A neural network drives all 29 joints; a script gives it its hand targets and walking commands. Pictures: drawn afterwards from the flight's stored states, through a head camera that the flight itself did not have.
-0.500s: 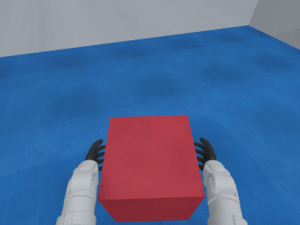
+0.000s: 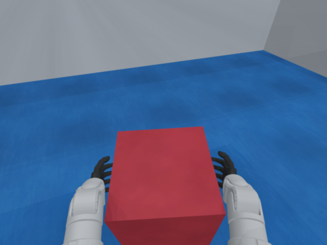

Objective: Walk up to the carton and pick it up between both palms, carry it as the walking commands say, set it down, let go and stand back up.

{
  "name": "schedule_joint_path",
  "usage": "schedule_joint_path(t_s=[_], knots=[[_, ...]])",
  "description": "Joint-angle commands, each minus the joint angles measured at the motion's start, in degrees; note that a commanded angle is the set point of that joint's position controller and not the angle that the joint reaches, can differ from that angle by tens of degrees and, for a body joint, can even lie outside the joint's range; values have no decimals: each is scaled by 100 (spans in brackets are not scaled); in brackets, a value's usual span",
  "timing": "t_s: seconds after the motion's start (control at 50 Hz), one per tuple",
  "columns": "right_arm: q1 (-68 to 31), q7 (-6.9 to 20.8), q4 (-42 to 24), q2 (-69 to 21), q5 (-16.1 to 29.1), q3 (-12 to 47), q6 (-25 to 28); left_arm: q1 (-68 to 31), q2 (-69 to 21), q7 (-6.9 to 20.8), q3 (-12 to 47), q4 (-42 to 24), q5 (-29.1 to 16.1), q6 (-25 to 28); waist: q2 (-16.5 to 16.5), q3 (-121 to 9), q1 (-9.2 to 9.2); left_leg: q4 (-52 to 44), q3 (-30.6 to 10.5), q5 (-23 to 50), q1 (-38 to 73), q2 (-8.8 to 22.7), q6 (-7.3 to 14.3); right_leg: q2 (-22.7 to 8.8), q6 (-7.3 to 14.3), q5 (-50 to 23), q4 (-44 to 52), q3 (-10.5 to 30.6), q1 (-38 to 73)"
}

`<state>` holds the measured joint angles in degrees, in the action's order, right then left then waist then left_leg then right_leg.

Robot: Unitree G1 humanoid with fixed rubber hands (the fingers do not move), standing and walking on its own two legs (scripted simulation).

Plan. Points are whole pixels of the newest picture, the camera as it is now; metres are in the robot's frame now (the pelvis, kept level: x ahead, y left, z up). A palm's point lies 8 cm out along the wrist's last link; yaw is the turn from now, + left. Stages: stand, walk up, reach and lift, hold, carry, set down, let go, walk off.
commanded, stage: reach and lift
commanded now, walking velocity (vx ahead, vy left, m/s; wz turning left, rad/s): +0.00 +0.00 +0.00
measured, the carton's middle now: (164, 190) +0.31 -0.01 -0.02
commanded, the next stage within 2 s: hold in 0.90 s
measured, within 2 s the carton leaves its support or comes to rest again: neither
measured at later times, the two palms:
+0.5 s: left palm (95, 186) +0.29 +0.16 +0.04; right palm (225, 177) +0.29 -0.17 +0.05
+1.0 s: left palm (94, 193) +0.27 +0.16 +0.04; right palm (227, 184) +0.28 -0.17 +0.05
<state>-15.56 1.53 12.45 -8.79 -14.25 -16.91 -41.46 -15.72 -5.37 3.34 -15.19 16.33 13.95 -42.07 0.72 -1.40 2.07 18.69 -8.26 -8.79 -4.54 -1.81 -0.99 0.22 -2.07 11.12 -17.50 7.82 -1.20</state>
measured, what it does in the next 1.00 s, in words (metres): stands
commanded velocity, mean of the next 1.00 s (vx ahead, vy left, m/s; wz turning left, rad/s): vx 0.00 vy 0.00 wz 0.00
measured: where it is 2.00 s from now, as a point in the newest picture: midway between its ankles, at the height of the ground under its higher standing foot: outside the picture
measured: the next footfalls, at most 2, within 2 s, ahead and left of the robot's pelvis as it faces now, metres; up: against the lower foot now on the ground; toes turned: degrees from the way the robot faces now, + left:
none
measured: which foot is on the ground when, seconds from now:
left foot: down 0.00-1.00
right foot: down 0.00-1.00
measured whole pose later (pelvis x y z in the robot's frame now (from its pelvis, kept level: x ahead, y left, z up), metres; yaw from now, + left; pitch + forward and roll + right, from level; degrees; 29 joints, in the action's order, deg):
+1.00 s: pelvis +0.00 +0.00 +0.00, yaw +0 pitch -5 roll +0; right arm -10.8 3.0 6.9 -7.9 -13.5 -13.8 -42.0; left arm -10.2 -7.2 2.9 -13.3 8.2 14.2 -43.8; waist 0.5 0.5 0.3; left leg 16.6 -7.8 -7.8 -3.4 -1.7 -1.0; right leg 0.0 -1.9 10.6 -16.6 7.5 -0.7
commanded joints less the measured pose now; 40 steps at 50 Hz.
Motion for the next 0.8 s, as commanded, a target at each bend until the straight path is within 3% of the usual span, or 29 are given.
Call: schedule_joint_path(t_s=[0.0, 0.14, 0.26, 0.5, 0.6, 0.78], knots=[[-2869, 1411, 31, -5089, 1358, 3518, -8, -3133, -5215, 1325, 3274, -504, -1310, 199, -178, -1051, -62, -253, 481, 610, 552, -393, 24, 492, 80, -793, 273, -513, -34], [-3099, 1489, -11, -4907, 1331, 3522, 62, -3182, -5328, 1238, 3300, -554, -1254, 195, -168, -1141, -165, -202, 504, 570, 654, -381, -25, 511, 130, -596, 222, -534, -120], [-3054, 1473, -69, -4931, 1305, 3547, 120, -3258, -5290, 1225, 3435, -702, -1300, 207, -110, -1328, -127, -162, 521, 663, 738, -407, -33, 514, 98, -669, 201, -525, -129], [-2378, 1332, -380, -4919, 1308, 3735, 15, -2598, -4963, 1216, 3439, -1010, -1249, 126, 39, -1192, -191, -267, 516, 1341, 879, -472, -16, 500, -11, -1586, 281, -476, 92], [-2231, 1302, -623, -4909, 1373, 3851, 46, -2520, -4905, 1196, 3632, -1343, -1307, 134, -90, -1330, -197, -264, 516, 1484, 885, -497, -31, 496, 1, -1803, 252, -443, 176], [-2015, 1280, -788, -4711, 1346, 3893, 47, -2264, -4848, 1138, 3733, -1446, -1338, 111, -106, -1262, -171, -291, 497, 1364, 854, -488, -39, 523, 32, -1560, 260, -476, 110]])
